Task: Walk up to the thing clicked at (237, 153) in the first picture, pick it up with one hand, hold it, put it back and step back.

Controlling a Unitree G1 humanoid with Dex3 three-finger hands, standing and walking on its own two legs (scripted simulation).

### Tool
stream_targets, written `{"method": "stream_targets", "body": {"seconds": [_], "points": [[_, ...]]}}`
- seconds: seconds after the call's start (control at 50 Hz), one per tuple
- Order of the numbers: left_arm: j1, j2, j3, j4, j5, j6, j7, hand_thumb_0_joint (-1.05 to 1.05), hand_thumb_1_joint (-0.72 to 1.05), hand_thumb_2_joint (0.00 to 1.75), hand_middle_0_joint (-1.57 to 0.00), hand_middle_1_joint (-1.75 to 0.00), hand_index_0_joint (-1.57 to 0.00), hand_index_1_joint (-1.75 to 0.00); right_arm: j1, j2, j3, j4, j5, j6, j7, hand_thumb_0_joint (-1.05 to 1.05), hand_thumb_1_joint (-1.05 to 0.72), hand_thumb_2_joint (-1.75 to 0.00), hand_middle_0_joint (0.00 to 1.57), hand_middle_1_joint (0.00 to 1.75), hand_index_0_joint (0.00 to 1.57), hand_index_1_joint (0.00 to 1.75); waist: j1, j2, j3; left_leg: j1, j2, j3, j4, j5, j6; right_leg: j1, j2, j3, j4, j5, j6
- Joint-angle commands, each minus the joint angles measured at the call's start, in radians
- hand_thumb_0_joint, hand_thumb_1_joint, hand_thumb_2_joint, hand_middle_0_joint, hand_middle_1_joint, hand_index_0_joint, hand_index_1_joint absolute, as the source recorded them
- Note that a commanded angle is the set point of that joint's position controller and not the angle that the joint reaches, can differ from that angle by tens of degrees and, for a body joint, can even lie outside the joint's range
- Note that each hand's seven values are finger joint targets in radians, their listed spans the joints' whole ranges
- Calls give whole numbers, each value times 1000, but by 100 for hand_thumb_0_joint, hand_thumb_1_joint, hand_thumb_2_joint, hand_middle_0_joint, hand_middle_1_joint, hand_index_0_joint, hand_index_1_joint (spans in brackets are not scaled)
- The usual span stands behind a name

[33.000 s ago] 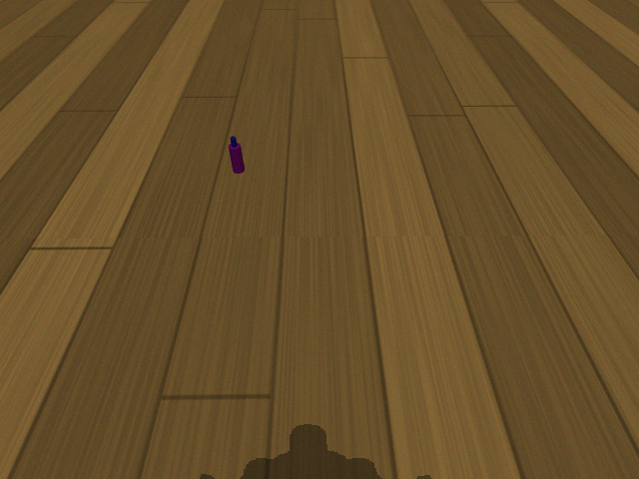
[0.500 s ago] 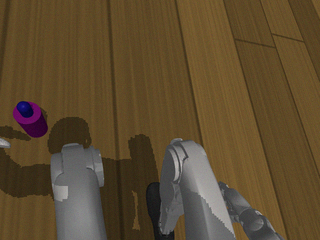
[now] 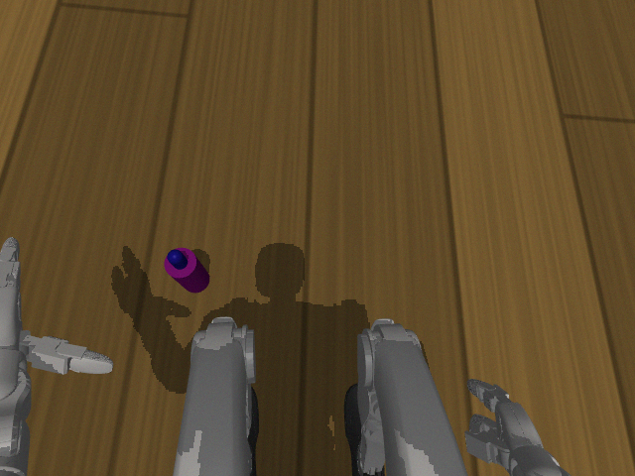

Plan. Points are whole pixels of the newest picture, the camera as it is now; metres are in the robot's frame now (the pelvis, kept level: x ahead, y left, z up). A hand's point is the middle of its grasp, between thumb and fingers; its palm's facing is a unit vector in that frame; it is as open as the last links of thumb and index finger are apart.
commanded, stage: home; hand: left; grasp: from the side
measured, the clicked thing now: (186, 268) +0.44 +0.25 -0.37
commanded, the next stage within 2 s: none
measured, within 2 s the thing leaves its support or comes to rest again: neither
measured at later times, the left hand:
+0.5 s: hand (2, 362) +0.25 +0.24 +0.12, palm faces +0.21 -0.91 -0.34, open 17.2 cm
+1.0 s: hand out of the picture +0.23 +0.20 +0.19, palm faces +0.20 -0.94 -0.29, open 17.4 cm
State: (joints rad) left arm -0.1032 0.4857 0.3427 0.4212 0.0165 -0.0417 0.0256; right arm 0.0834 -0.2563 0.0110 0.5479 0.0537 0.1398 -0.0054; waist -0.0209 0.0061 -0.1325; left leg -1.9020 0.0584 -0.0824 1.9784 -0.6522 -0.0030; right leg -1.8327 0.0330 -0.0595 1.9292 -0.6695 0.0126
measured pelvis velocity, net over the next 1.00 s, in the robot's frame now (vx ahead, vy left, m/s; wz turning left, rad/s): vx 0.08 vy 0.01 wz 0.11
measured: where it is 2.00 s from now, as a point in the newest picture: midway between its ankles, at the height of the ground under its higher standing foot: (304, 459)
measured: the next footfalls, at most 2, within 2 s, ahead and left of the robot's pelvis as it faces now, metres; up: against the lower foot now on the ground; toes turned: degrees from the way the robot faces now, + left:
none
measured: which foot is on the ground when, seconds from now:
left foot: down 0.00-1.00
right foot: down 0.00-1.00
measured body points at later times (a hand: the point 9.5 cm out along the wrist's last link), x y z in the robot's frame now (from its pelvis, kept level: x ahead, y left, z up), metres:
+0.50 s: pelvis +0.07 +0.01 +0.21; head +0.13 +0.03 +0.66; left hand +0.24 +0.29 +0.15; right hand +0.24 -0.23 +0.13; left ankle +0.08 +0.13 -0.43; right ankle +0.08 -0.12 -0.43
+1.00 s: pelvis +0.08 +0.01 +0.25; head +0.11 +0.02 +0.70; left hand +0.21 +0.25 +0.21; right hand +0.27 -0.21 +0.19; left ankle +0.08 +0.13 -0.43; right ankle +0.08 -0.12 -0.43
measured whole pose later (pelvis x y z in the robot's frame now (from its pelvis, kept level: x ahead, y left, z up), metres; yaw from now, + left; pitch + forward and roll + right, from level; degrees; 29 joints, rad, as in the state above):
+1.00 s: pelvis +0.08 +0.01 +0.25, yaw +6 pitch +9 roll -2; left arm 0.48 0.21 -0.02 -0.03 -0.01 0.28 0.15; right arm 0.27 -0.21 0.04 0.47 0.02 -0.11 -0.18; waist -0.02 0.03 -0.11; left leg -0.66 0.03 -0.04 0.98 -0.47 -0.01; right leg -0.59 0.00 -0.04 0.92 -0.49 0.01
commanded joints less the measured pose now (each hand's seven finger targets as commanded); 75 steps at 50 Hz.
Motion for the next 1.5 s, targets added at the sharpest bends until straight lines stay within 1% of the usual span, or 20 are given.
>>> {"method": "stream_targets", "body": {"seconds": [0.0, 0.1, 0.12, 0.24, 0.28, 0.34, 0.38, 0.56, 0.64, 0.72, 0.8, 0.88, 0.9, 0.94, 1.06, 1.16, 1.22, 1.28, 1.34, 1.48], "points": [[-41, 322, 133, -282, -4, 9, 83, 0, -51, 8, -5, -6, -5, -6, 66, -168, -80, -133, 5, -56, -63, 0, -89, -90, 20, 30, 20, 30, 20, 114, -611, 605, -19, 19, -431, 58, 31, 487, 5, 37, -414, 84, -35], [84, 110, -17, -209, -5, 71, 110, 0, -50, 8, -6, -6, -5, -6, 99, -126, -67, -108, -8, -107, -100, 0, -89, -90, 20, 30, 20, 30, -19, 109, -480, 745, -23, 51, -520, 247, 35, 614, 4, 44, -545, 264, -35], [100, 86, -27, -191, -7, 82, 114, 0, -50, 8, -5, -6, -5, -6, 105, -126, -64, -108, -9, -116, -103, 0, -90, -90, 20, 30, 20, 30, -20, 109, -457, 770, -24, 47, -557, 253, 31, 638, 3, 33, -567, 267, -38], [170, 6, -119, -218, -11, 143, 136, 0, -49, 9, -6, -6, -5, -6, 138, -118, -60, -120, -10, -163, -121, 0, -89, -90, 20, 30, 20, 30, -32, 85, -395, 954, -26, 53, -720, 320, 22, 842, -12, 33, -752, 343, -31], [207, 10, -120, -251, -15, 164, 147, 0, -49, 9, -6, -6, -5, -6, 133, -118, -56, -136, -7, -175, -127, 0, -89, -90, 20, 30, 20, 30, -11, 83, -372, 1011, -29, 53, -786, 323, 18, 906, -15, 28, -803, 340, -31], [261, -33, -166, -316, -17, 197, 159, 0, -51, 8, -5, -6, -5, -6, 139, -105, -50, -148, -7, -187, -141, 0, -89, -90, 20, 30, 20, 30, -17, 95, -328, 1107, -30, 54, -876, 353, 10, 990, -13, 19, -873, 361, -32], [299, -32, -166, -363, -21, 217, 170, 0, -50, 9, -6, -6, -5, -6, 142, -98, -45, -162, -7, -193, -154, 0, -90, -90, 20, 30, 20, 30, -11, 121, -298, 1157, -33, 55, -931, 357, 7, 1038, -13, 15, -921, 363, -32], [512, -154, -300, -587, -31, 280, 175, 0, -54, 6, -5, -5, -5, -5, 148, -70, -32, -220, -15, -229, -190, 0, -90, -90, 20, 30, 20, 30, -14, 88, -143, 1295, -33, 51, -1104, 376, 6, 1190, -2, -13, -1071, 387, -28], [565, -166, -308, -622, -27, 287, 163, 0, -55, 6, -5, -5, -5, -5, 143, -70, -32, -237, -21, -248, -190, 0, -90, -90, 20, 30, 20, 30, -7, 42, -62, 1301, -25, 35, -1157, 339, 4, 1202, 4, -26, -1106, 346, -25], [602, -171, -303, -637, -26, 281, 148, 0, -55, 5, -5, -5, -5, -5, 148, -70, -34, -248, -28, -264, -187, 0, -90, -90, 20, 30, 20, 30, -7, 3, -49, 1311, -34, 55, -1160, 366, 7, 1232, 3, -17, -1131, 361, -21], [566, -176, -301, -619, -20, 270, 135, 0, -54, 6, -5, -6, -5, -6, 151, -73, -36, -238, -37, -278, -185, 0, -90, -90, 20, 30, 20, 30, -22, 15, -48, 1334, -37, 65, -1150, 398, 7, 1244, -2, -4, -1136, 394, -18], [529, -163, -291, -653, -18, 260, 133, 0, -55, 6, -5, -5, -5, -5, 143, -75, -35, -238, -41, -293, -184, 0, -90, -90, 20, 30, 20, 30, -12, 56, -83, 1362, -42, 64, -1162, 388, 4, 1267, -6, 1, -1141, 386, -21], [529, -181, -313, -665, -18, 261, 132, 0, -52, 7, -5, -6, -5, -6, 148, -66, -31, -227, -43, -294, -185, 0, -90, -90, 20, 30, 20, 30, -15, 64, -109, 1373, -45, 70, -1153, 405, 5, 1279, -9, 8, -1143, 407, -21], [535, -173, -302, -660, -16, 262, 134, 0, -56, 5, -5, -5, -5, -5, 151, -69, -35, -223, -44, -299, -189, 0, -90, -90, 20, 30, 20, 30, -15, 63, -134, 1397, -41, 63, -1153, 450, 1, 1296, -6, 3, -1135, 443, -21], [568, -187, -305, -597, -19, 269, 129, 0, -56, 5, -5, -5, -5, -5, 137, -73, -33, -215, -43, -303, -186, 0, -90, -90, 20, 30, 20, 30, -9, 22, -57, 1360, -46, 67, -1160, 406, 5, 1280, -6, -1, -1163, 409, -16], [583, -179, -294, -593, -20, 266, 125, 0, -57, 5, -5, -5, -5, -5, 139, -72, -35, -215, -42, -301, -184, 0, -90, -90, 20, 30, 20, 30, -1, 25, -83, 1367, -48, 74, -1150, 456, 6, 1301, -9, 4, -1158, 460, -16], [563, -183, -302, -590, -21, 262, 123, 0, -57, 4, -5, -5, -5, -5, 134, -74, -36, -218, -41, -302, -182, 0, -90, -90, 20, 30, 20, 30, -6, 15, -61, 1362, -49, 75, -1159, 418, 8, 1289, -10, 6, -1166, 429, -13], [560, -178, -291, -609, -22, 259, 122, 0, -55, 6, -5, -6, -5, -6, 139, -72, -36, -215, -41, -305, -184, 0, -90, -90, 20, 30, 20, 30, -7, 8, -100, 1376, -50, 81, -1144, 449, 12, 1309, -14, 15, -1168, 474, -10], [551, -174, -293, -598, -20, 258, 122, 0, -57, 5, -5, -5, -5, -5, 131, -72, -36, -210, -44, -307, -186, 0, -90, -90, 20, 30, 20, 30, -7, 14, -70, 1365, -50, 78, -1157, 392, 11, 1293, -12, 11, -1175, 411, -12], [555, -181, -296, -607, -21, 254, 122, 0, -57, 4, -5, -5, -5, -5, 139, -72, -37, -202, -42, -311, -185, 0, -90, -90, 20, 30, 20, 30, -5, 12, -88, 1381, -49, 82, -1149, 435, 11, 1306, -15, 14, -1168, 456, -12]]}}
